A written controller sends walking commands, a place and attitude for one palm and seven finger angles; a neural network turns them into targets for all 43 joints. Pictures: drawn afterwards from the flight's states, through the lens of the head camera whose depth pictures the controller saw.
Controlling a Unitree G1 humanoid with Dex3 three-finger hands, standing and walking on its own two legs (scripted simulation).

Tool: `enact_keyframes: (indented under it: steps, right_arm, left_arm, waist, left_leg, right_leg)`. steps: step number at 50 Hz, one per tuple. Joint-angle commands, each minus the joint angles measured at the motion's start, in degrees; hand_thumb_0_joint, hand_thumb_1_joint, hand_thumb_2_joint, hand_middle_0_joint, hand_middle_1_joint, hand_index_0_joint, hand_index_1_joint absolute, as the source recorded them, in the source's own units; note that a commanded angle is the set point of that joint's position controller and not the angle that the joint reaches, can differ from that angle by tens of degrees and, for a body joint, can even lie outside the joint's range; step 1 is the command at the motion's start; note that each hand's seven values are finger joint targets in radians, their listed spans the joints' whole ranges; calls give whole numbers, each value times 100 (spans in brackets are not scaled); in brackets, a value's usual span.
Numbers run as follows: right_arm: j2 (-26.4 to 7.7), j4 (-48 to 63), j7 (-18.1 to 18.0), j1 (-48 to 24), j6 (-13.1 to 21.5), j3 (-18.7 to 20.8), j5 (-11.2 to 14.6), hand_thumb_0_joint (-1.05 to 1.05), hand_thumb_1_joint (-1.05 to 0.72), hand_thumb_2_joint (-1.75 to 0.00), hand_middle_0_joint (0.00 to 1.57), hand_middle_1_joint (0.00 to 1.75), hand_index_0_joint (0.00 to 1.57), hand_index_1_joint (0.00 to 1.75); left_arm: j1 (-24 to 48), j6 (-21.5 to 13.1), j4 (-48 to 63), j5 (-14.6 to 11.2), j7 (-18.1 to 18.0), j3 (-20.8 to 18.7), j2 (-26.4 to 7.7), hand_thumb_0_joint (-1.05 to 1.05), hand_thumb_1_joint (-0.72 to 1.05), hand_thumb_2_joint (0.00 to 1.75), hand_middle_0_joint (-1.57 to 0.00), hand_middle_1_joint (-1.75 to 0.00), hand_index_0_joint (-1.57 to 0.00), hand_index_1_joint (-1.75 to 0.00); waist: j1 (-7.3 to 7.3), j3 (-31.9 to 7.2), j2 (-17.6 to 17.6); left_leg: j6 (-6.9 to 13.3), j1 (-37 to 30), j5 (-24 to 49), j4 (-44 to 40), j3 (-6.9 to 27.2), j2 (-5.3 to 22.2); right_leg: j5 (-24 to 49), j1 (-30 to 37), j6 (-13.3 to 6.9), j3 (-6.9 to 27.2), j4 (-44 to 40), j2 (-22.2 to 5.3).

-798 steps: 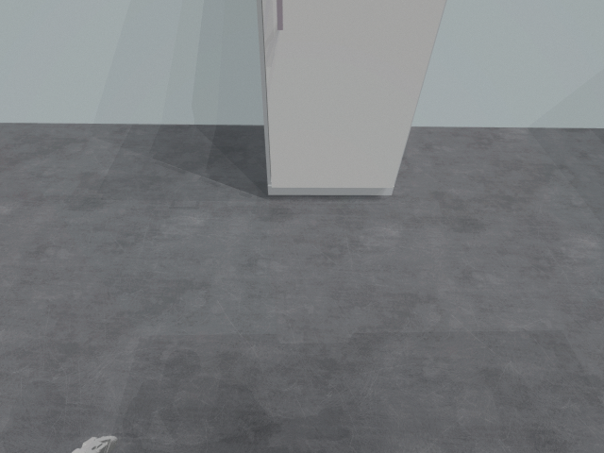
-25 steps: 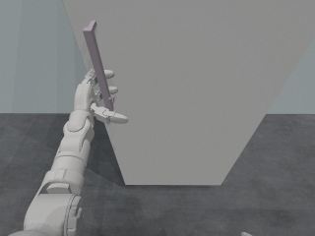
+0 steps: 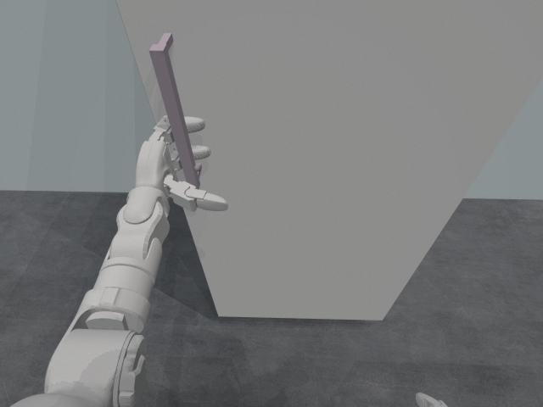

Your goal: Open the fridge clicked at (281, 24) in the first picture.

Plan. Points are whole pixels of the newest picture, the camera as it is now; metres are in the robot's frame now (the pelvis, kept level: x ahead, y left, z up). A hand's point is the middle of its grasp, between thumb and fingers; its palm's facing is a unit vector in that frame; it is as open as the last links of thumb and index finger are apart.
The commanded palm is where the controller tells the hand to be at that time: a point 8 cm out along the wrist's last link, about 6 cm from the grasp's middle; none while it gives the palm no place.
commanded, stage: slide the fingers in behind the handle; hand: left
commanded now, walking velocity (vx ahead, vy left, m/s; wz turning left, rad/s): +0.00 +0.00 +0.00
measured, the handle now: (182, 123) +0.49 +0.14 +0.18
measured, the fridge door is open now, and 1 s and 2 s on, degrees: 0 0 0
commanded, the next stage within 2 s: grip the handle and tug to test in 0.10 s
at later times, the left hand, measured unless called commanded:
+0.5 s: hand (195, 168) +0.43 +0.12 +0.14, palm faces -0.03 -1.00 +0.00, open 11.9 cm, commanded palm +0.40 +0.17 +0.14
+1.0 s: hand (196, 166) +0.43 +0.12 +0.14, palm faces -0.01 -1.00 +0.00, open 5.4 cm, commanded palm +0.40 +0.17 +0.14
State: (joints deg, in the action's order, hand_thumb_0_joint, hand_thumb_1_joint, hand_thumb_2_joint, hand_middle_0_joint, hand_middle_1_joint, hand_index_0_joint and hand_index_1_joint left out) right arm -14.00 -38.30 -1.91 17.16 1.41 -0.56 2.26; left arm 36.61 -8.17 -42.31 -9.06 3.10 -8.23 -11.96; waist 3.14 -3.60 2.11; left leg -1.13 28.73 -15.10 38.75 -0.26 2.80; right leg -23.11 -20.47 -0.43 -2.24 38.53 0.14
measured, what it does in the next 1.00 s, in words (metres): stands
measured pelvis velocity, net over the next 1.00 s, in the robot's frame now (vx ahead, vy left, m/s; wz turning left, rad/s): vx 0.00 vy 0.01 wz -0.01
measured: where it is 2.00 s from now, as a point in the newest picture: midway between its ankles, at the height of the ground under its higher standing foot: outside the picture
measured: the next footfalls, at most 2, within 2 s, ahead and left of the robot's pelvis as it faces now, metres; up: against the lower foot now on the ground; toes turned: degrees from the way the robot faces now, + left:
none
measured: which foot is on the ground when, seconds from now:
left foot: down 0.00-1.00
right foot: down 0.00-1.00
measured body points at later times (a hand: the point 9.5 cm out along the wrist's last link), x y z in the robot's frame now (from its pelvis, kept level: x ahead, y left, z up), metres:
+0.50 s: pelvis +0.00 +0.01 +0.00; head +0.02 +0.00 +0.45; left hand +0.42 +0.17 +0.14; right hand +0.10 -0.25 -0.11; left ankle +0.05 +0.13 -0.72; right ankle -0.04 -0.11 -0.72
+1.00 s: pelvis +0.00 +0.01 +0.00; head +0.02 +0.00 +0.45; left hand +0.43 +0.17 +0.14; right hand +0.09 -0.25 -0.12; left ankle +0.05 +0.13 -0.72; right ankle -0.04 -0.11 -0.72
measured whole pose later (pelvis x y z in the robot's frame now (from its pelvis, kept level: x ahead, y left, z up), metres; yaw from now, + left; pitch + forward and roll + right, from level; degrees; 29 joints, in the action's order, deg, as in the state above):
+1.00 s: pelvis +0.00 +0.01 +0.00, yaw +0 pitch +5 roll -1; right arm -13.8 -38.3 -1.5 18.0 1.2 -0.2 2.1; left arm 35.6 -7.4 -40.6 -8.8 1.4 -8.1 -11.5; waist 3.3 -3.9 2.2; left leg -0.7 28.6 -15.5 38.8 -0.8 2.7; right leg -22.9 -20.3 0.0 -1.6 38.0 0.0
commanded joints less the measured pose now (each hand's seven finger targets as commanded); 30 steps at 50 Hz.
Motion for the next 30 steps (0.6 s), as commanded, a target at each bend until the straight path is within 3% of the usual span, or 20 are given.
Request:
enact_keyframes:
  steps: [1, 3, 5, 7, 9, 10, 12, 14, 15, 16, 19, 21, 22, 25, 27, 29, 30]
  right_arm:
    - [-718, 706, -60, -73, 231, 291, 27, 0, -90, -90, 20, 30, 20, 30]
    - [-728, 718, -47, -66, 235, 292, 24, 0, -90, -90, 20, 30, 20, 30]
    - [-742, 711, -48, -57, 228, 306, 12, 0, -90, -90, 20, 30, 20, 30]
    - [-747, 736, -47, -43, 219, 296, 14, 0, -90, -90, 20, 30, 20, 30]
    - [-738, 719, -42, -78, 215, 307, 26, 0, -90, -90, 20, 30, 20, 30]
    - [-730, 709, -41, -63, 212, 290, 24, 0, -90, -90, 20, 30, 20, 30]
    - [-752, 713, -52, -21, 209, 305, 4, 0, -90, -90, 20, 30, 20, 30]
    - [-737, 724, -43, -68, 208, 312, 16, 0, -90, -90, 20, 30, 20, 30]
    - [-709, 737, -32, -98, 217, 292, 21, 0, -90, -90, 20, 30, 20, 30]
    - [-728, 699, -43, -62, 214, 302, 22, 0, -90, -90, 20, 30, 20, 30]
    - [-740, 749, -49, -94, 208, 302, 11, 0, -90, -90, 20, 30, 20, 30]
    - [-715, 739, -51, -110, 198, 293, 23, 0, -90, -90, 20, 30, 20, 30]
    - [-742, 742, -60, -65, 191, 301, 11, 0, -90, -90, 20, 30, 20, 30]
    - [-742, 708, -88, -115, 160, 277, 34, 0, -90, -90, 20, 30, 20, 30]
    - [-753, 708, -108, -63, 155, 284, 9, 0, -90, -90, 20, 30, 20, 30]
    - [-722, 738, -86, -117, 182, 287, 16, 0, -90, -90, 20, 30, 20, 30]
    - [-706, 737, -76, -112, 200, 288, 21, 0, -90, -90, 20, 30, 20, 30]
  left_arm:
    - [2570, -424, 1371, -17, 61, -69, -689, 0, -50, 30, -30, -120, -30, -120]
    - [2615, -441, 1432, -12, 35, -9, -629, 0, -50, 30, -30, -120, -30, -120]
    - [2484, -435, 1450, -16, 21, -180, -796, 0, -50, 30, -30, -120, -30, -120]
    - [2436, -409, 1411, -11, 30, -50, -671, 0, -50, 30, -30, -120, -30, -120]
    - [2516, -410, 1510, -1, 18, -100, -733, 0, -50, 30, -30, -120, -30, -120]
    - [2537, -380, 1457, 9, 20, -3, -632, 0, -50, 30, -30, -120, -30, -120]
    - [2563, -397, 1500, 2, -6, -64, -695, 0, -41, 34, -31, -121, -31, -121]
    - [2429, -385, 1578, 23, -16, -137, -748, 0, -31, 38, -32, -123, -32, -123]
    - [2448, -352, 1551, 5, 3, 54, -522, 0, -27, 40, -32, -123, -32, -123]
    - [2539, -358, 1541, 4, -5, -58, -669, 0, -22, 42, -33, -124, -33, -124]
    - [2346, -362, 1599, -2, -19, -207, -805, 0, -8, 48, -35, -126, -35, -126]
    - [2523, -346, 1658, -4, 8, -59, -675, 0, 1, 52, -35, -127, -35, -127]
    - [2351, -340, 1583, -20, 0, -173, -780, 0, 6, 54, -36, -128, -36, -128]
    - [2591, -289, 1415, -17, 22, -198, -861, 0, 20, 60, -38, -130, -38, -130]
    - [2729, -335, 1451, -15, -2, -235, -922, 0, 29, 64, -38, -131, -38, -131]
    - [2658, -381, 1598, -7, 4, -166, -804, 0, 39, 68, -40, -133, -40, -133]
    - [2617, -386, 1605, -28, 17, -55, -641, 0, 43, 70, -40, -133, -40, -133]
  waist:
    - [35, -1799, -141]
    - [71, -1779, -216]
    - [12, -1822, -245]
    - [49, -1721, -393]
    - [24, -1783, -144]
    - [61, -1700, -216]
    - [55, -1752, -338]
    - [1, -1841, -144]
    - [45, -1744, -94]
    - [60, -1677, -309]
    - [-21, -1816, -269]
    - [50, -1743, -154]
    - [7, -1738, -344]
    - [64, -1494, -268]
    - [79, -1629, -317]
    - [23, -1870, 19]
    - [47, -1852, 5]
  left_leg:
    - [292, -1814, 1078, -230, 13, -279]
    - [309, -1834, 1126, -230, 21, -269]
    - [304, -1805, 1157, -219, -1, -274]
    - [322, -1726, 1148, -239, 8, -275]
    - [298, -1826, 1134, -237, 6, -270]
    - [298, -1805, 1120, -249, 22, -268]
    - [313, -1786, 1164, -243, 29, -272]
    - [291, -1883, 1214, -246, 5, -263]
    - [290, -1889, 1158, -251, 4, -265]
    - [288, -1818, 1092, -257, 31, -250]
    - [309, -1809, 1198, -262, -9, -274]
    - [299, -1845, 1158, -264, -14, -270]
    - [309, -1769, 1147, -259, 0, -268]
    - [298, -1666, 927, -308, -3, -259]
    - [315, -1719, 979, -283, 17, -271]
    - [275, -1924, 1141, -272, 15, -263]
    - [269, -1965, 1174, -250, 22, -258]
  right_leg:
    - [2153, -349, -3, -20, -623, 207]
    - [2179, -380, 5, -36, -621, 214]
    - [2253, -295, 4, -16, -619, 214]
    - [2235, -258, 12, -43, -628, 217]
    - [2203, -338, 0, -21, -623, 216]
    - [2179, -365, -4, -41, -627, 222]
    - [2187, -272, -1, -55, -632, 219]
    - [2230, -302, -11, -35, -613, 216]
    - [2172, -383, -6, -48, -636, 223]
    - [2109, -374, -3, -59, -646, 232]
    - [2280, -216, -2, -23, -635, 217]
    - [2226, -303, 1, -31, -649, 219]
    - [2188, -207, 2, -50, -660, 222]
    - [1999, -355, 7, -22, -713, 212]
    - [1995, -284, 3, -18, -712, 204]
    - [2105, -317, -19, -31, -633, 209]
    - [2113, -363, -20, -49, -633, 220]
